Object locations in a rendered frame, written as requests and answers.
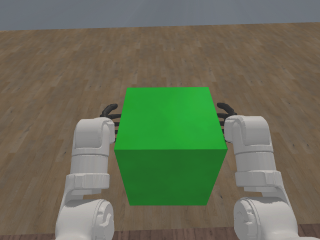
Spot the left robot forearm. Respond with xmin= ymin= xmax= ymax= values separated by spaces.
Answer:
xmin=55 ymin=117 xmax=115 ymax=238

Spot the right robot forearm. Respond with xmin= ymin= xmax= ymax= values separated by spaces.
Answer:
xmin=224 ymin=115 xmax=298 ymax=233

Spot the left robot upper arm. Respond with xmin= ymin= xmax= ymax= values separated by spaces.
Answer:
xmin=55 ymin=199 xmax=115 ymax=240

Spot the robot left hand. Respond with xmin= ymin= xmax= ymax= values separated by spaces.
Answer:
xmin=100 ymin=103 xmax=122 ymax=143

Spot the right robot upper arm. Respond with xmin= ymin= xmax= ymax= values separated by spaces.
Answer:
xmin=233 ymin=196 xmax=320 ymax=240

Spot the robot right hand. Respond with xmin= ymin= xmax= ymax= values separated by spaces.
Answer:
xmin=217 ymin=102 xmax=237 ymax=143

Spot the carton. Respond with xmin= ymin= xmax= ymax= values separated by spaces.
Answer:
xmin=114 ymin=87 xmax=228 ymax=206

